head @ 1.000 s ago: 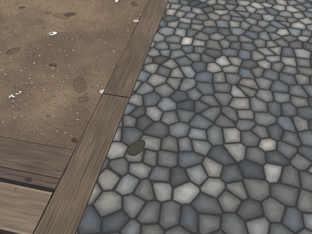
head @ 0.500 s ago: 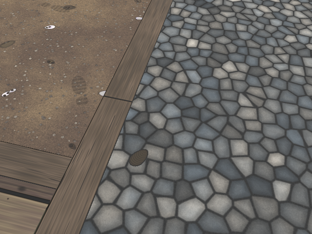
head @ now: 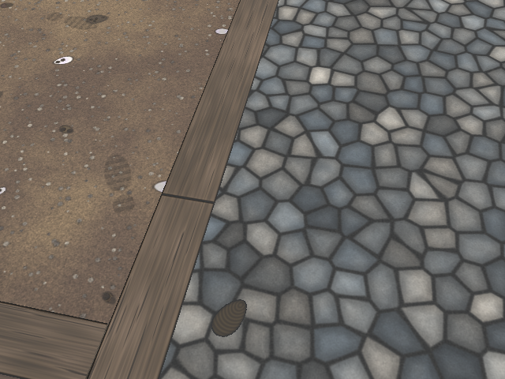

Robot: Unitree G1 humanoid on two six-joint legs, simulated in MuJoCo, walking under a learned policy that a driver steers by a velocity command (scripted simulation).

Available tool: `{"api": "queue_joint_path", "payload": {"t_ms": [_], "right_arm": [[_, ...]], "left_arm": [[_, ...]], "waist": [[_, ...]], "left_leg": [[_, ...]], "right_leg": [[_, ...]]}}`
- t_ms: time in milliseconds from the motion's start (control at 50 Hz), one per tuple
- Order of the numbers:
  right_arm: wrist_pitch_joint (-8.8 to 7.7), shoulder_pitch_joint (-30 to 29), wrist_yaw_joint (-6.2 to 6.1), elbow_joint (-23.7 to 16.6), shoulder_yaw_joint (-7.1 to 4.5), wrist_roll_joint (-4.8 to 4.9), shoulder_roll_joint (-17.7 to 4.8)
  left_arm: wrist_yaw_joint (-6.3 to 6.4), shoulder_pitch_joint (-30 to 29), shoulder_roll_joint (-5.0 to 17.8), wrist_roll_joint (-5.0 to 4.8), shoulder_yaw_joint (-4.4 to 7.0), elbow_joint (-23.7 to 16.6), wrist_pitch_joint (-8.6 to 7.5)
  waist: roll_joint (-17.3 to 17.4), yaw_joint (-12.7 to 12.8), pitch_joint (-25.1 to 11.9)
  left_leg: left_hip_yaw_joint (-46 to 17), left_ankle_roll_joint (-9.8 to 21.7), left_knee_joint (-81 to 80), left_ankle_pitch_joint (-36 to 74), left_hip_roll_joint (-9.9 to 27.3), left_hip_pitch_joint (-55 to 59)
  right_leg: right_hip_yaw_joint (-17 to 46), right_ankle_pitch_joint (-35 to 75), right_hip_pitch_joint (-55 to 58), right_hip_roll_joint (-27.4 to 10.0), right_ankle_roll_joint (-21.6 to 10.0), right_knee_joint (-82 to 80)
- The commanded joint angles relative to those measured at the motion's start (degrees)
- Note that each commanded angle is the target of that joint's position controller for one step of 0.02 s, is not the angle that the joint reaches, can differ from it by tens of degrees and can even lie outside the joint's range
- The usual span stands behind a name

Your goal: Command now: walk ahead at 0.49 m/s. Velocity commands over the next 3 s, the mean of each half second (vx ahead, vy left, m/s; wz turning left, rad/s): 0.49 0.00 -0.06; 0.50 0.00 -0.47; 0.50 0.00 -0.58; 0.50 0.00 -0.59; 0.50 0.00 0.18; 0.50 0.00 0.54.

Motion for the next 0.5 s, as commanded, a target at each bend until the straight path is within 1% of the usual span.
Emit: {"api": "queue_joint_path", "payload": {"t_ms": [20, 40, 60, 80, 100, 140, 160, 200, 240, 300, 340, 360, 400, 420, 440, 460, 480, 500], "right_arm": [[-0.59, -1.8, 0.63, -5.8, -1.53, -0.09, -6.3], [-0.75, -3.7, 0.67, -6.0, -1.52, -0.34, -5.4], [-0.23, -3.6, 0.76, -5.7, -1.62, -1.22, -4.6], [0.58, -2.0, 1.11, -5.4, -1.44, -1.77, -3.3], [1.21, -1.8, 1.36, -5.4, -1.47, -1.90, -2.7], [2.14, -4.2, 1.74, -6.4, -1.58, -2.02, -2.8], [2.50, -6.8, 1.91, -7.4, -1.61, -2.03, -3.2], [2.84, -12.7, 2.17, -9.4, -1.65, -1.86, -4.0], [2.83, -17.9, 2.33, -11.2, -1.57, -1.45, -4.4], [2.57, -24.0, 2.46, -13.2, -0.99, -0.94, -3.6], [2.39, -27.1, 2.44, -14.2, -0.76, -0.79, -3.5], [2.23, -28.9, 2.41, -14.8, -0.77, -0.85, -3.8], [1.79, -30.8, 2.33, -16.0, -0.95, -0.85, -4.5], [1.48, -30.9, 2.27, -16.4, -1.09, -0.80, -5.0], [1.10, -29.7, 2.14, -16.4, -1.27, -0.73, -5.5], [0.71, -26.5, 1.85, -15.7, -1.63, -0.64, -6.2], [0.30, -20.5, 1.37, -13.9, -2.22, -0.69, -7.2], [-0.32, -10.7, 0.79, -10.9, -3.06, -1.19, -8.7]], "left_arm": [[-0.05, 13.5, 8.6, -1.36, 2.34, 2.5, 0.51], [-0.19, 11.6, 5.8, -1.09, 1.54, 2.7, -0.04], [0.12, 12.0, 4.1, -1.10, 0.93, 3.4, -0.49], [0.50, 12.8, 2.6, -1.20, 0.32, 4.4, -0.80], [0.77, 14.7, 2.6, -1.20, 0.12, 5.1, -1.23], [1.04, 17.4, 4.4, -1.35, 0.19, 6.0, -1.81], [1.06, 18.3, 5.3, -1.34, 0.25, 6.1, -1.89], [0.99, 20.6, 5.6, -1.40, 0.06, 6.3, -1.81], [0.92, 22.8, 5.2, -1.42, -0.28, 6.6, -1.70], [1.03, 25.8, 5.1, -1.45, -0.62, 7.1, -1.78], [1.24, 27.8, 5.3, -1.35, -0.72, 7.7, -1.81], [1.35, 29.1, 5.2, -1.25, -0.79, 8.2, -1.73], [1.67, 29.7, 5.8, -0.84, -0.70, 8.5, -1.48], [1.85, 29.1, 6.5, -0.63, -0.53, 8.4, -1.37], [2.00, 27.8, 7.1, -0.49, -0.35, 8.1, -1.28], [2.08, 26.1, 7.8, -0.41, -0.15, 7.7, -1.23], [2.00, 24.9, 8.4, -0.43, 0.06, 7.4, -1.15], [1.78, 23.4, 8.4, -0.90, 0.06, 7.0, -1.02]], "waist": [[-2.7, 4.3, -7.8], [0.3, 2.7, -4.5], [0.0, 1.1, -3.3], [-1.1, -0.4, -3.1], [-1.7, -0.8, -2.9], [-2.2, -1.3, -1.9], [-2.4, -1.1, -1.0], [-2.8, 0.1, 0.5], [-3.1, 1.3, 1.3], [-3.9, 3.0, 1.6], [-4.4, 4.0, 1.7], [-4.4, 4.7, 2.0], [-4.6, 4.7, 2.4], [-4.6, 4.2, 2.2], [-4.7, 3.1, 1.6], [-5.0, 1.3, 0.1], [-5.2, -1.1, -2.9], [-3.6, -5.5, -8.1]], "left_leg": [[-5.3, 2.5, 25.6, 8.8, 2.6, -32.8], [-5.1, 2.5, 22.2, 11.9, 4.5, -30.4], [-5.1, 2.1, 19.4, 12.8, 5.7, -27.8], [-4.9, 1.4, 17.0, 13.1, 6.4, -25.0], [-4.4, 0.8, 15.5, 13.1, 6.4, -24.1], [-3.1, -0.1, 12.7, 14.3, 6.9, -26.4], [-2.5, -0.7, 10.9, 16.1, 7.4, -28.7], [-1.4, -1.6, 6.4, 20.3, 8.1, -33.2], [-0.3, -2.4, 0.5, 24.0, 7.9, -35.4], [1.7, -2.5, -8.8, 28.1, 6.3, -34.2], [2.7, -1.9, -13.0, 29.0, 5.1, -33.8], [2.9, -1.6, -14.4, 28.6, 4.7, -33.9], [2.3, -0.8, -16.9, 26.3, 4.1, -34.6], [2.0, -0.3, -18.0, 24.4, 3.6, -34.0], [1.9, 0.3, -19.4, 22.3, 2.9, -31.5], [2.2, 1.0, -21.0, 20.0, 1.4, -26.2], [2.8, 1.8, -22.7, 18.9, -0.4, -18.6], [2.4, 3.0, -26.5, 22.5, -0.1, -5.7]], "right_leg": [[36.0, -17.9, 29.6, -22.0, -9.2, -21.9], [30.2, -10.0, 23.3, -19.7, -7.5, -23.5], [25.2, -4.4, 19.4, -17.4, -6.0, -24.1], [21.3, -0.8, 16.7, -15.5, -4.9, -24.8], [19.4, 2.9, 15.9, -15.0, -4.7, -25.1], [16.2, 7.4, 15.9, -14.0, -4.8, -25.9], [15.1, 7.6, 16.3, -13.6, -4.7, -26.7], [13.5, 9.0, 18.0, -13.0, -4.3, -27.8], [11.9, 12.7, 20.0, -12.1, -3.7, -28.0], [9.5, 18.8, 22.8, -11.3, -2.6, -27.1], [8.9, 21.8, 26.1, -11.8, -2.6, -26.3], [9.6, 23.2, 27.8, -12.3, -2.9, -25.5], [11.1, 27.0, 31.8, -13.8, -3.9, -23.1], [11.7, 29.7, 33.4, -14.5, -4.2, -21.5], [11.8, 33.7, 34.0, -14.7, -3.9, -19.4], [11.6, 40.1, 33.4, -14.4, -3.2, -16.0], [11.4, 45.1, 32.5, -13.5, -2.4, -9.7], [9.9, 41.4, 27.9, -11.1, -1.3, 1.0]]}}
